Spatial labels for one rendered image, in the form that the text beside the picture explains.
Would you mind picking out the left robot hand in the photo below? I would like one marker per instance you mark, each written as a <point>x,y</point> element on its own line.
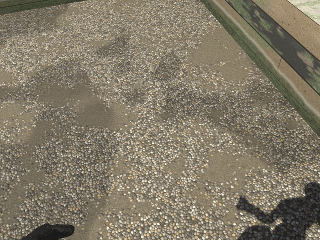
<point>50,232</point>

